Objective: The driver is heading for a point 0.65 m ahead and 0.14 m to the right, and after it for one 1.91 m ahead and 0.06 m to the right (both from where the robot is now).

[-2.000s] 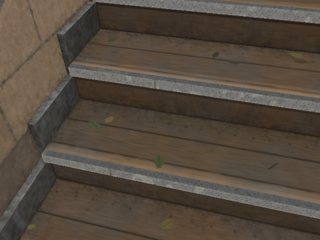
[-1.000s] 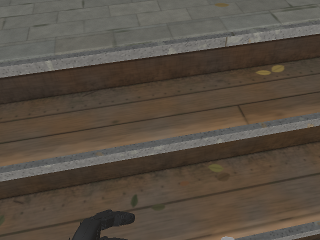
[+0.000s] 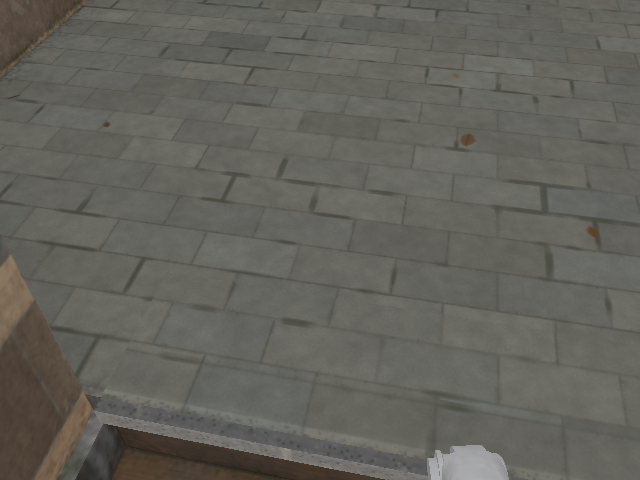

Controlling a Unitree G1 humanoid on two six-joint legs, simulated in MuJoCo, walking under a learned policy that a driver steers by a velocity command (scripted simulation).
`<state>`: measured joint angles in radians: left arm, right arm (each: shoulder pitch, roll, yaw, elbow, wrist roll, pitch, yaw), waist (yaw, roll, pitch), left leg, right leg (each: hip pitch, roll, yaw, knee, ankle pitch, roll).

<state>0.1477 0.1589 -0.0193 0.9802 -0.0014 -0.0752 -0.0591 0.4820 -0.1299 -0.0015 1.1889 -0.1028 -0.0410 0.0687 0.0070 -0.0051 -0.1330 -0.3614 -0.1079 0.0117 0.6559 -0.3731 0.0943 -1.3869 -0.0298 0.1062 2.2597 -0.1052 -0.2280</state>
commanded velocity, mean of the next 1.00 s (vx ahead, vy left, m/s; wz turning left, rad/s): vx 0.50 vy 0.00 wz -0.27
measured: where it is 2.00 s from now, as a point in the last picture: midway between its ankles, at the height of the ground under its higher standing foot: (415, 233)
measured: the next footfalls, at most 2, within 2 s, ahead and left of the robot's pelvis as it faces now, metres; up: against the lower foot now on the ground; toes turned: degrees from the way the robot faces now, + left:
right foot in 0.20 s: +0.27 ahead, -0.12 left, +0.17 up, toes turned -9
left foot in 0.76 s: +0.62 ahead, -0.02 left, +0.34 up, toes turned -18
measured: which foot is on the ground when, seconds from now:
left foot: down 0.00-0.24, up 0.26-0.74, down 0.76-1.00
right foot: up 0.00-0.18, down 0.20-0.78, up 0.80-1.00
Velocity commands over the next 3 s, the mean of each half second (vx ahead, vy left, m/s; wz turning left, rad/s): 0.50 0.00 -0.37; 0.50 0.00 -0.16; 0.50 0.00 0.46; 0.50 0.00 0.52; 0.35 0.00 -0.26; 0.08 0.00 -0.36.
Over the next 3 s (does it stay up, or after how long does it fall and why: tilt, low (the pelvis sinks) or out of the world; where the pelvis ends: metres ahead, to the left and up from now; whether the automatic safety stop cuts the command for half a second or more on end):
stays up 1.27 -0.05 0.36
